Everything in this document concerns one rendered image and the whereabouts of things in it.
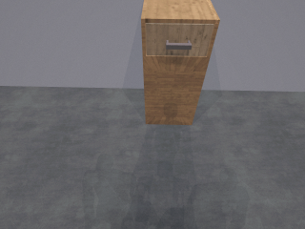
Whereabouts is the handle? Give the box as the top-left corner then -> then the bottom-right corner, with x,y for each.
166,40 -> 192,50

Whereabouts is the cabinet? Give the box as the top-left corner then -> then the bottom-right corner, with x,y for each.
141,0 -> 220,125

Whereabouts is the drawer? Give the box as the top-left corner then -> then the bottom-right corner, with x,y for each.
146,23 -> 214,56

